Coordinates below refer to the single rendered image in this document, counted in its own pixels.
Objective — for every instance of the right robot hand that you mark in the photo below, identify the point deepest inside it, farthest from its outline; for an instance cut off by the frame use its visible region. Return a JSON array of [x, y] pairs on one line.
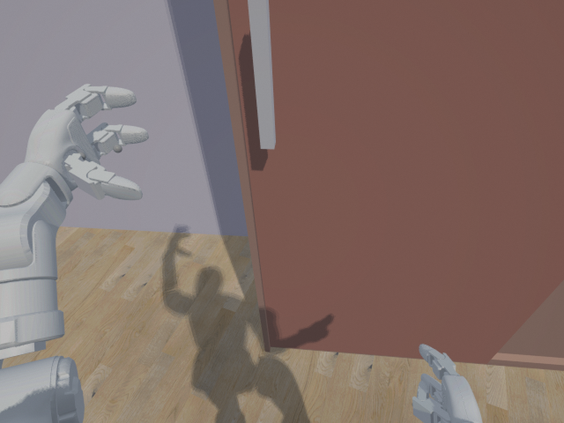
[[453, 402]]

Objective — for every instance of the robot left forearm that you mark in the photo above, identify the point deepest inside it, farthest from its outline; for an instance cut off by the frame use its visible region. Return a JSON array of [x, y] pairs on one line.
[[33, 202]]

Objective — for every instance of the wardrobe door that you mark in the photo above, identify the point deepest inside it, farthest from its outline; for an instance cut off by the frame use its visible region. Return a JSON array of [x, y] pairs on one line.
[[415, 194], [543, 333]]

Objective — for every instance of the robot left upper arm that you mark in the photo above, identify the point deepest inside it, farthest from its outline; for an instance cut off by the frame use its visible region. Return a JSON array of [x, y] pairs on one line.
[[41, 391]]

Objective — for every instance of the left robot hand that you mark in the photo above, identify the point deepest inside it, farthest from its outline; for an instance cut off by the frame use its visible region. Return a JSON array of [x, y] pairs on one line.
[[58, 137]]

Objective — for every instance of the handle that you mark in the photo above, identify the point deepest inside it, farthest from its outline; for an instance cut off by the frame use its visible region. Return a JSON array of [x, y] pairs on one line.
[[259, 21]]

